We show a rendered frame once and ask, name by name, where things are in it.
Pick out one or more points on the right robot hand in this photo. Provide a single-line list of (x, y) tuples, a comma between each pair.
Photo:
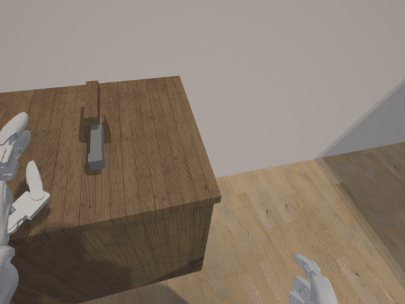
[(319, 291)]

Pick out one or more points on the left robot hand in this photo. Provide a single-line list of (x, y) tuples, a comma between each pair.
[(13, 141)]

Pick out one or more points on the tap lever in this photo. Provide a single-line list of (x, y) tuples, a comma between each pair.
[(96, 158)]

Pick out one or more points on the counter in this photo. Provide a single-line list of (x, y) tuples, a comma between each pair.
[(142, 219)]

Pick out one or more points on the robot left forearm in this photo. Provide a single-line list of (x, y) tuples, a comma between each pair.
[(8, 274)]

